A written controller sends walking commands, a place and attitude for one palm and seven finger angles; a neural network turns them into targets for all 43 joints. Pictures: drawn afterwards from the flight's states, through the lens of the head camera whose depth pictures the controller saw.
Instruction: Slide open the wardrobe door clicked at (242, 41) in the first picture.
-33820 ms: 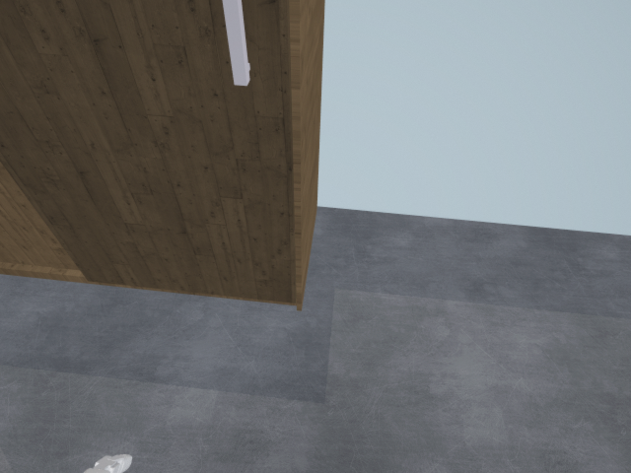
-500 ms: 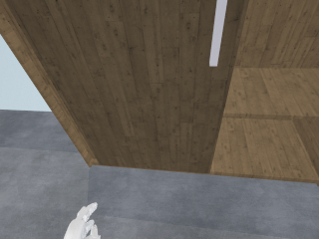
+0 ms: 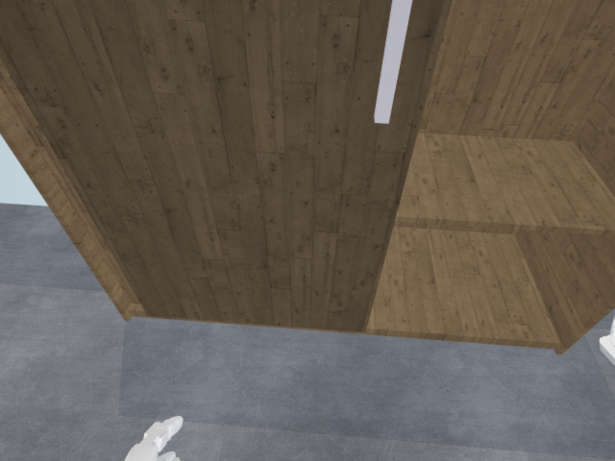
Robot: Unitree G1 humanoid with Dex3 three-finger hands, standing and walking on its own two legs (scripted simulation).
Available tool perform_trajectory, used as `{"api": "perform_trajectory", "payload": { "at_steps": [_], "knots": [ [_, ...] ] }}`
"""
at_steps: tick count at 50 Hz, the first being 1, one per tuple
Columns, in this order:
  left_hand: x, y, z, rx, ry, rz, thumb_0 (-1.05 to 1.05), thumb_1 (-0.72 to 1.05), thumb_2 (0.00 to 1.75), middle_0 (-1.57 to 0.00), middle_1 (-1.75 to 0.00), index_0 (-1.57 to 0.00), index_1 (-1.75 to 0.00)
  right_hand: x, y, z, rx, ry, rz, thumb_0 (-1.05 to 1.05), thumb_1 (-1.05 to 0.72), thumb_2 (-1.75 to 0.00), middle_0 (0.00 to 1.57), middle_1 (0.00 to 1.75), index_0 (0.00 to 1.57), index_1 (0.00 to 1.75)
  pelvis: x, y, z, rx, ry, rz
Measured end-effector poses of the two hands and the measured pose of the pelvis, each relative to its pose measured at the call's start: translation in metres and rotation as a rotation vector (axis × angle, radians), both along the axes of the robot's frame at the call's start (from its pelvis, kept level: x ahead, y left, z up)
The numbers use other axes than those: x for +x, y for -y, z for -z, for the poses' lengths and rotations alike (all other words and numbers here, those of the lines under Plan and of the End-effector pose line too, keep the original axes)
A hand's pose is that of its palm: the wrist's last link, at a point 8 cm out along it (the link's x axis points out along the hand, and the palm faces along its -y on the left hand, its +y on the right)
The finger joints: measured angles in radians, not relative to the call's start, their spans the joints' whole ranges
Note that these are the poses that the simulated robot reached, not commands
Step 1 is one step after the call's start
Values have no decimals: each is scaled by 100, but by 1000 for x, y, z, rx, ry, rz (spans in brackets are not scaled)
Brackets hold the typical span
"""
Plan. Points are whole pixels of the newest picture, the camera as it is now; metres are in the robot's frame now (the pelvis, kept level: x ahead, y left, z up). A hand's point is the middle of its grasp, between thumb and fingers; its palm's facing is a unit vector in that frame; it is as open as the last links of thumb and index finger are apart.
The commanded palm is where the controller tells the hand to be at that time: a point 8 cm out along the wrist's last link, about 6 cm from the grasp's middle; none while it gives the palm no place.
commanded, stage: let the arm hang, fingers relaxed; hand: right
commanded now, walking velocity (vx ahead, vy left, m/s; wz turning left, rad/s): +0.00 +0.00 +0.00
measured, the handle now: (393, 38) +0.66 -0.10 +0.27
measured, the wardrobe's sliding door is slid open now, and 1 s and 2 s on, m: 0.67 0.67 0.67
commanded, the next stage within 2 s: look to check the result in 1.06 s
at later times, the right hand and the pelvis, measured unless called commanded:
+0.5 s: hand out of the picture -0.01 -0.17 -0.16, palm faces +0.05 +0.97 -0.22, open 7.2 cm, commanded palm none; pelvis +0.01 +0.02 +0.02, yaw -3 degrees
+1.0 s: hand out of the picture +0.02 -0.17 -0.16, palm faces +0.04 +0.98 -0.19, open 7.3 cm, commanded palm none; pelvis +0.01 +0.00 +0.02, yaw -2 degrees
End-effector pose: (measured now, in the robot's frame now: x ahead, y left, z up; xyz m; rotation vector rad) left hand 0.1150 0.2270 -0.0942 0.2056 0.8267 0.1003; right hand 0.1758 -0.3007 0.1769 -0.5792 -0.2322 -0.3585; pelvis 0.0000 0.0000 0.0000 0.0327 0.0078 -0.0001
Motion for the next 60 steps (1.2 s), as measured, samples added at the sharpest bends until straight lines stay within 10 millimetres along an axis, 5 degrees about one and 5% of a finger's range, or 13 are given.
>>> {"api": "perform_trajectory", "payload": {
  "at_steps": [2,5,9,12,19,24,42,60],
  "knots": [
    [4,-7,13,6,-70,10,1,90,90,-20,-30,-21,-30,15,12,54,121,-199,65,0,-89,-90,21,30,20,30,3,5,3,-8,-2,39],
    [6,-15,28,39,-134,11,1,90,90,-20,-30,-21,-30,15,12,161,321,-565,140,0,-90,-90,20,30,20,30,7,12,14,-13,0,59],
    [-7,-23,30,67,-187,-20,1,90,90,-20,-30,-21,-30,-37,-35,279,495,-1087,158,0,-91,-90,20,30,19,30,6,6,15,-57,2,38],
    [-26,-30,31,74,-269,-39,1,90,90,-20,-30,-21,-30,-94,-83,318,608,-1344,153,1,-92,-90,20,30,19,30,5,-3,10,-64,2,32],
    [-68,-32,36,37,-508,-74,1,90,90,-20,-30,-20,-30,-168,-83,312,632,-1490,316,-3,-101,-90,21,30,20,30,11,-17,-6,-27,-8,58],
    [-86,-19,36,1,-570,-94,0,91,90,-20,-30,-20,-30,-192,-83,304,628,-1580,361,-1,-96,-90,21,30,20,30,14,-16,-14,-26,0,48],
    [-104,8,35,-41,-587,-123,0,91,90,-20,-30,-20,-30,-162,-84,305,629,-1521,290,1,-93,-90,21,30,20,30,14,-4,-19,-29,21,30],
    [-98,19,32,-22,-574,-118,0,91,90,-20,-30,-20,-30,-173,-75,308,653,-1551,289,0,-91,-90,20,30,20,30,14,11,-19,-29,23,29]
  ]
}}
